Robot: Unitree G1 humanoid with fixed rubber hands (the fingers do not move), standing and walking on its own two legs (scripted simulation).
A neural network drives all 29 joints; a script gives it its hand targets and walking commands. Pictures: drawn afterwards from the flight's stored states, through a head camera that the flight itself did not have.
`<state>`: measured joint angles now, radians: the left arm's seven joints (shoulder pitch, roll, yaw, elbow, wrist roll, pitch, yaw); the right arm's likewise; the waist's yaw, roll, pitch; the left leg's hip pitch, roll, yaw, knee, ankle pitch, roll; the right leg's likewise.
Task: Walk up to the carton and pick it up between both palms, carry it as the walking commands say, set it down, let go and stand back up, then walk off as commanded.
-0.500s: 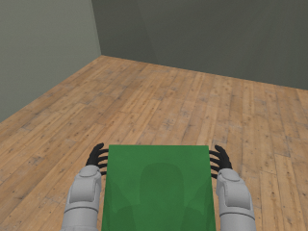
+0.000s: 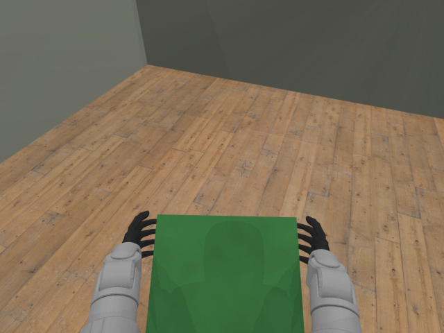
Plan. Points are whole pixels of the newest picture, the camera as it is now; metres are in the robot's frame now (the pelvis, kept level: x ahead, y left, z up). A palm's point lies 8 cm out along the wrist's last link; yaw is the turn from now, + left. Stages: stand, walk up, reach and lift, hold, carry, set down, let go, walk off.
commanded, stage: set down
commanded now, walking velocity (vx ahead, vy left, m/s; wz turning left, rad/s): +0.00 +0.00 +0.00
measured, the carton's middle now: (224, 274) +0.30 -0.01 -0.10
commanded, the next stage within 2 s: none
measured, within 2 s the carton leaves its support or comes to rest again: neither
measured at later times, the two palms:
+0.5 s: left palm (146, 262) +0.32 +0.16 -0.09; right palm (307, 275) +0.29 -0.19 -0.09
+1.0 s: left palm (159, 264) +0.36 +0.15 -0.17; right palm (301, 278) +0.32 -0.20 -0.17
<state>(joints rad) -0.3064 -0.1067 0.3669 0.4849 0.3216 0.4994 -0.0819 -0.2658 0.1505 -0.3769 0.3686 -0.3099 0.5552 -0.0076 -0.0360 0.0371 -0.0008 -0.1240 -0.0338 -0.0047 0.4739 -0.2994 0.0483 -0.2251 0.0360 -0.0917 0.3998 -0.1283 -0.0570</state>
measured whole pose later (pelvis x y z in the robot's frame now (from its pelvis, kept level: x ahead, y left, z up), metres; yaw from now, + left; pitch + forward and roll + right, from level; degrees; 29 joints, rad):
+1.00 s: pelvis -0.06 +0.00 -0.11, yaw +0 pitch +31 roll +1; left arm -0.68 -0.02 0.45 0.63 0.22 0.29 -0.07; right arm -0.60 0.08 -0.47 0.48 -0.22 0.34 -0.02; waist -0.05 0.05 -0.14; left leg -1.25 -0.05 0.05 1.18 -0.47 0.06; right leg -1.36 -0.01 -0.07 1.08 -0.26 -0.06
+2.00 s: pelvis -0.09 +0.01 -0.26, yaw +1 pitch +47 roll +0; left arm -1.01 0.12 0.34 0.76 0.13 0.31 0.03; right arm -0.90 -0.04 -0.47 0.59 -0.13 0.35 -0.07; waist -0.06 0.05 -0.18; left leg -1.95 -0.05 0.08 1.74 -0.60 0.08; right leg -2.07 -0.03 -0.07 1.60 -0.35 -0.06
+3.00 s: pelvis -0.10 +0.01 -0.38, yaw +0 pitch +44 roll -2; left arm -1.43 0.30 0.15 1.04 0.00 0.24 0.06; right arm -1.24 -0.24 -0.41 0.86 0.04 0.25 -0.09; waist -0.10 0.02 0.11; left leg -2.26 -0.06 0.09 2.16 -0.66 0.10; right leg -2.37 -0.05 -0.08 1.99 -0.38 -0.05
